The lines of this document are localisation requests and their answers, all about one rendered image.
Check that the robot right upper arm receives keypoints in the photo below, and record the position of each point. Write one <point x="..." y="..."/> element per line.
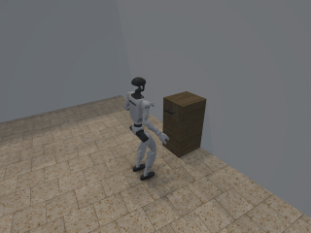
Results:
<point x="145" y="105"/>

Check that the robot torso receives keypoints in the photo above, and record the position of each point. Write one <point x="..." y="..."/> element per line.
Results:
<point x="136" y="114"/>

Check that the robot right hand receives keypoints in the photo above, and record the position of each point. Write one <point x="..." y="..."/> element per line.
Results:
<point x="163" y="137"/>

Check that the robot left upper arm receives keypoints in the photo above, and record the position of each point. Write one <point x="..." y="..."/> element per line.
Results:
<point x="126" y="104"/>

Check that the handle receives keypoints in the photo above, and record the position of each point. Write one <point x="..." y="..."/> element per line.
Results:
<point x="167" y="110"/>

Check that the drawer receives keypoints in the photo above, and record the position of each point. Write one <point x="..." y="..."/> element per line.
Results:
<point x="173" y="109"/>

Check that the left robot shin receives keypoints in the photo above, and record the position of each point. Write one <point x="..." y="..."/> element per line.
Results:
<point x="140" y="156"/>

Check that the right robot forearm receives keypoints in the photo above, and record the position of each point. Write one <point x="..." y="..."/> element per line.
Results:
<point x="150" y="126"/>

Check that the cabinet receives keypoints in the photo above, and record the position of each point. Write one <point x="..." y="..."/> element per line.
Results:
<point x="184" y="135"/>

